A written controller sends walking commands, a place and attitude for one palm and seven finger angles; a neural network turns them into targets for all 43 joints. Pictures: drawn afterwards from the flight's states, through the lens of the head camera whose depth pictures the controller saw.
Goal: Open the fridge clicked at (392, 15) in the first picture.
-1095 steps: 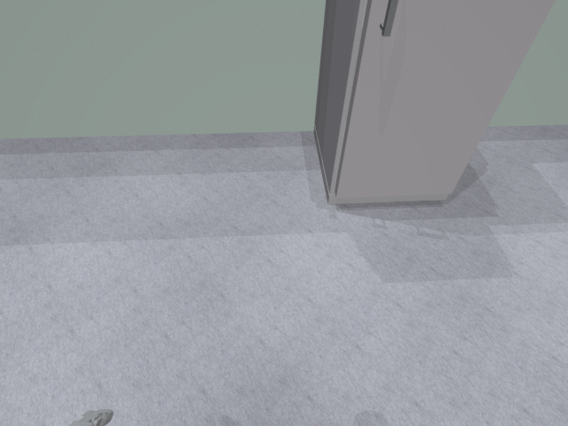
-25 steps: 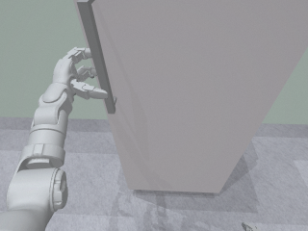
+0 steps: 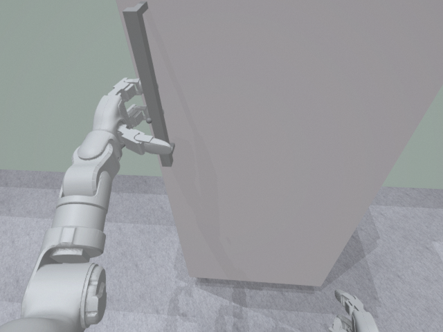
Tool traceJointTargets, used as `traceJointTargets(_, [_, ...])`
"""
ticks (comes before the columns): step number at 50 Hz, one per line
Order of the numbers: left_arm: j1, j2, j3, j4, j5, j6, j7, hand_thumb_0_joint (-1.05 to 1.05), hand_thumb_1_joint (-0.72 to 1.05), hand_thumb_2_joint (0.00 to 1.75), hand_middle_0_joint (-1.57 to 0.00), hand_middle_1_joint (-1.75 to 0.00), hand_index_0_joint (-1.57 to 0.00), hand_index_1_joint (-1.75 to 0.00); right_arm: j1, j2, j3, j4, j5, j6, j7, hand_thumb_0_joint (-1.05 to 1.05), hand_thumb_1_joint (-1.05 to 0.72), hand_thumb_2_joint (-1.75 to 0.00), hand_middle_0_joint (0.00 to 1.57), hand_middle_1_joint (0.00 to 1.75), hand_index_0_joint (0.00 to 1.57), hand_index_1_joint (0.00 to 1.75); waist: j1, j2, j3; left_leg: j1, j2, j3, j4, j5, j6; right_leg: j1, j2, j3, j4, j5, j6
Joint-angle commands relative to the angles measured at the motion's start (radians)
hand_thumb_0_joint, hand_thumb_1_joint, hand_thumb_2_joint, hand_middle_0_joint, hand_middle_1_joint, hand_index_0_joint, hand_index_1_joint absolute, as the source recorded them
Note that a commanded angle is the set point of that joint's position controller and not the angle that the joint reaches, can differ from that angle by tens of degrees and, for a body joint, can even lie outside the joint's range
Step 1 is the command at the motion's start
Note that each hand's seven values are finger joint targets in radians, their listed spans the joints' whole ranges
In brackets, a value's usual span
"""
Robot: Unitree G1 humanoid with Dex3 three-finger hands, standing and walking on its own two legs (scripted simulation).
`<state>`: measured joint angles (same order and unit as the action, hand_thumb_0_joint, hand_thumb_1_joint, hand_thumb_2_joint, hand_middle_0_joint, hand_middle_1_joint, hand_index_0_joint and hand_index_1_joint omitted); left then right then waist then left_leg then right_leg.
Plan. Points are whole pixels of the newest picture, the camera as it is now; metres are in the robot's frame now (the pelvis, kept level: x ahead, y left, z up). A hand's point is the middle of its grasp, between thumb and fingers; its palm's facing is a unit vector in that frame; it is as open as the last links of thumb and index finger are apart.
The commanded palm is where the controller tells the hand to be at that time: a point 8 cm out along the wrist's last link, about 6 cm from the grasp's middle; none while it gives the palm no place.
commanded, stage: slide the fingers in behind the handle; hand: left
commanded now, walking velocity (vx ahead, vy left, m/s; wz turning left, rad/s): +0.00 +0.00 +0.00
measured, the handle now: (156, 97) +0.47 +0.15 +0.22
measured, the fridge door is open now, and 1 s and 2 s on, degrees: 0 0 0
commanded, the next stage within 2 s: grip the handle and tug to test in 1.16 s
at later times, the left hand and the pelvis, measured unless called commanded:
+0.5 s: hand (157, 120) +0.40 +0.13 +0.21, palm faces -0.02 -1.00 +0.01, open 14.0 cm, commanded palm +0.38 +0.18 +0.21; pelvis +0.00 +0.00 +0.00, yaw -1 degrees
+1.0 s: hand (159, 121) +0.41 +0.13 +0.21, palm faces -0.01 -1.00 +0.02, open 14.0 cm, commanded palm +0.38 +0.18 +0.21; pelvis +0.00 +0.00 +0.00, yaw -1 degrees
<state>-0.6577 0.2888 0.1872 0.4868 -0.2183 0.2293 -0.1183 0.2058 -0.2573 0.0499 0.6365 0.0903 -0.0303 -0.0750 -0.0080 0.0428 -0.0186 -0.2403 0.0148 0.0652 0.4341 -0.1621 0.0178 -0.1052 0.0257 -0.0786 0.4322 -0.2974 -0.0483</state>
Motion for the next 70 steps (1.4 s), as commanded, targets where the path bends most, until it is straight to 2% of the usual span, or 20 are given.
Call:
traceJointTargets(1, [-0.477,0.174,0.044,-0.235,-0.005,-0.065,0.009,0.0,-0.5,0.3,-0.3,-1.2,-0.3,-1.2,-0.085,-0.118,-0.042,-0.14,-0.001,-0.031,-0.008,0.0,-0.9,-0.9,0.2,0.3,0.2,0.3,-0.002,-0.037,-0.275,0.265,-0.019,-0.061,-0.005,0.173,0.043,-0.09,-0.016,0.065,-0.076,0.352,0.033])
traceJointTargets(5, [-0.473,0.183,0.049,-0.203,-0.003,-0.061,0.015,0.0,-0.5,0.3,-0.3,-1.2,-0.3,-1.2,-0.08,-0.124,-0.045,-0.137,-0.001,-0.021,-0.008,0.0,-0.9,-0.9,0.2,0.3,0.2,0.3,-0.005,-0.081,-0.253,0.248,-0.016,-0.061,-0.007,0.153,0.045,-0.094,-0.015,0.063,-0.083,0.332,0.037])
traceJointTargets(10, [-0.49,0.129,0.013,-0.276,0.0,-0.075,0.027,0.0,-0.5,0.3,-0.3,-1.2,-0.3,-1.2,-0.084,-0.117,-0.047,-0.147,-0.005,-0.022,-0.003,0.0,-0.9,-0.9,0.2,0.3,0.2,0.3,-0.002,-0.045,-0.302,0.289,-0.015,-0.069,-0.005,0.198,0.041,-0.081,-0.011,0.055,-0.071,0.355,0.029])
traceJointTargets(13, [-0.441,0.18,0.07,-0.289,-0.001,-0.067,0.035,0.0,-0.5,0.3,-0.3,-1.2,-0.3,-1.2,-0.092,-0.115,-0.045,-0.148,-0.007,-0.018,0.0,0.0,-0.9,-0.9,0.2,0.3,0.2,0.3,0.016,-0.07,-0.3,0.267,-0.018,-0.057,-0.009,0.212,0.042,-0.046,-0.014,0.063,-0.07,0.408,0.033])
traceJointTargets(14, [-0.429,0.134,0.033,-0.295,-0.001,-0.06,0.032,0.0,-0.5,0.3,-0.3,-1.2,-0.3,-1.2,-0.097,-0.111,-0.044,-0.151,-0.005,-0.017,0.002,0.0,-0.9,-0.9,0.2,0.3,0.2,0.3,0.012,-0.069,-0.292,0.266,-0.019,-0.053,-0.011,0.209,0.041,-0.051,-0.014,0.061,-0.069,0.406,0.035])
traceJointTargets(18, [-0.431,0.167,0.057,-0.287,0.001,-0.036,0.044,0.0,-0.5,0.3,-0.3,-1.2,-0.3,-1.2,-0.099,-0.115,-0.043,-0.147,-0.005,-0.008,-0.001,0.0,-0.9,-0.9,0.2,0.3,0.2,0.3,0.01,-0.072,-0.248,0.239,-0.019,-0.052,-0.021,0.157,0.043,-0.068,-0.014,0.066,-0.088,0.353,0.039])
traceJointTargets(21, [-0.415,0.171,0.063,-0.305,0.002,-0.034,0.048,0.0,-0.5,0.3,-0.3,-1.2,-0.3,-1.2,-0.102,-0.117,-0.045,-0.151,-0.008,-0.006,-0.003,0.0,-0.9,-0.9,0.2,0.3,0.2,0.3,0.016,-0.073,-0.268,0.243,-0.019,-0.052,-0.021,0.181,0.045,-0.041,-0.017,0.067,-0.083,0.379,0.038])
traceJointTargets(28, [-0.449,0.123,0.018,-0.261,-0.007,-0.026,0.04,0.0,-0.5,0.3,-0.3,-1.2,-0.3,-1.2,-0.097,-0.113,-0.042,-0.141,-0.004,-0.007,-0.006,0.0,-0.9,-0.9,0.2,0.3,0.2,0.3,-0.009,-0.083,-0.211,0.233,-0.018,-0.052,-0.025,0.118,0.044,-0.096,-0.011,0.067,-0.105,0.304,0.042])
traceJointTargets(30, [-0.446,0.146,0.036,-0.261,-0.002,-0.033,0.046,0.0,-0.5,0.3,-0.3,-1.2,-0.3,-1.2,-0.092,-0.118,-0.047,-0.139,-0.006,-0.01,-0.006,0.0,-0.9,-0.9,0.2,0.3,0.2,0.3,0.001,-0.074,-0.232,0.239,-0.017,-0.056,-0.023,0.123,0.044,-0.089,-0.012,0.067,-0.103,0.295,0.04])
traceJointTargets(32, [-0.512,0.107,-0.004,-0.285,0.002,-0.039,0.051,0.0,-0.5,0.3,-0.3,-1.2,-0.3,-1.2,-0.091,-0.11,-0.044,-0.137,-0.006,-0.014,-0.006,0.0,-0.9,-0.9,0.2,0.3,0.2,0.3,-0.015,-0.038,-0.257,0.261,-0.019,-0.057,-0.017,0.136,0.044,-0.098,-0.011,0.069,-0.098,0.306,0.037])
traceJointTargets(35, [-0.486,0.147,0.04,-0.244,0.0,-0.046,0.061,0.0,-0.5,0.3,-0.3,-1.2,-0.3,-1.2,-0.077,-0.117,-0.049,-0.128,-0.011,-0.014,-0.007,0.0,-0.9,-0.9,0.2,0.3,0.2,0.3,-0.004,-0.094,-0.262,0.249,-0.017,-0.061,-0.019,0.14,0.045,-0.08,-0.009,0.066,-0.1,0.311,0.04])
traceJointTargets(38, [-0.508,0.139,0.033,-0.263,0.006,-0.059,0.063,0.0,-0.5,0.3,-0.3,-1.2,-0.3,-1.2,-0.084,-0.111,-0.046,-0.132,-0.011,-0.016,-0.004,0.0,-0.9,-0.9,0.2,0.3,0.2,0.3,-0.004,-0.07,-0.281,0.251,-0.021,-0.053,-0.016,0.153,0.045,-0.068,-0.013,0.072,-0.092,0.342,0.04])
traceJointTargets(45, [-0.442,0.142,0.042,-0.253,0.006,-0.06,0.056,0.0,-0.5,0.3,-0.3,-1.2,-0.3,-1.2,-0.086,-0.113,-0.048,-0.141,-0.01,-0.009,-0.001,0.0,-0.9,-0.9,0.2,0.3,0.2,0.3,0.008,-0.075,-0.267,0.242,-0.018,-0.049,-0.019,0.167,0.044,-0.053,-0.012,0.065,-0.092,0.36,0.04])
traceJointTargets(49, [-0.48,0.124,0.019,-0.236,-0.001,-0.046,0.048,0.0,-0.5,0.3,-0.3,-1.2,-0.3,-1.2,-0.089,-0.112,-0.044,-0.137,-0.007,-0.011,-0.007,0.0,-0.9,-0.9,0.2,0.3,0.2,0.3,-0.009,-0.08,-0.225,0.23,-0.017,-0.049,-0.024,0.112,0.045,-0.095,-0.011,0.072,-0.108,0.3,0.044])
traceJointTargets(50, [-0.485,0.153,0.042,-0.239,-0.002,-0.054,0.05,0.0,-0.5,0.3,-0.3,-1.2,-0.3,-1.2,-0.081,-0.119,-0.048,-0.134,-0.009,-0.013,-0.008,0.0,-0.9,-0.9,0.2,0.3,0.2,0.3,-0.007,-0.101,-0.239,0.234,-0.015,-0.053,-0.022,0.123,0.046,-0.079,-0.011,0.068,-0.107,0.305,0.043])
traceJointTargets(52, [-0.517,0.137,0.024,-0.279,0.003,-0.062,0.051,0.0,-0.5,0.3,-0.3,-1.2,-0.3,-1.2,-0.09,-0.11,-0.045,-0.138,-0.008,-0.018,-0.008,0.0,-0.9,-0.9,0.2,0.3,0.2,0.3,-0.007,-0.036,-0.268,0.257,-0.016,-0.056,-0.019,0.141,0.043,-0.083,-0.01,0.069,-0.099,0.31,0.035])
traceJointTargets(58, [-0.5,0.089,-0.01,-0.264,0.002,-0.059,0.054,0.0,-0.5,0.3,-0.3,-1.2,-0.3,-1.2,-0.079,-0.111,-0.047,-0.129,-0.009,-0.025,-0.003,0.0,-0.9,-0.9,0.2,0.3,0.2,0.3,-0.01,-0.048,-0.277,0.278,-0.012,-0.067,-0.018,0.158,0.039,-0.102,-0.003,0.057,-0.093,0.307,0.031])
traceJointTargets(60, [-0.485,0.131,0.027,-0.223,0.006,-0.051,0.065,0.0,-0.5,0.3,-0.3,-1.2,-0.3,-1.2,-0.07,-0.12,-0.05,-0.12,-0.012,-0.018,-0.005,0.0,-0.9,-0.9,0.2,0.3,0.2,0.3,-0.004,-0.069,-0.26,0.26,-0.013,-0.064,-0.022,0.145,0.04,-0.091,-0.004,0.057,-0.102,0.29,0.033])
traceJointTargets(63, [-0.522,0.109,0.011,-0.254,0.011,-0.053,0.074,0.0,-0.5,0.3,-0.3,-1.2,-0.3,-1.2,-0.076,-0.112,-0.047,-0.126,-0.013,-0.018,-0.003,0.0,-0.9,-0.9,0.2,0.3,0.2,0.3,-0.007,-0.066,-0.271,0.264,-0.014,-0.064,-0.023,0.152,0.04,-0.09,-0.005,0.059,-0.098,0.303,0.031])
traceJointTargets(70, [-0.399,0.149,0.057,-0.252,0.011,-0.058,0.067,0.0,-0.17,0.44,-0.33,-1.25,-0.33,-1.25,-0.087,-0.115,-0.048,-0.143,-0.014,-0.006,0.001,0.0,-0.9,-0.9,0.2,0.3,0.2,0.3,0.019,-0.083,-0.266,0.239,-0.012,-0.048,-0.028,0.181,0.041,-0.037,-0.009,0.059,-0.093,0.358,0.035])
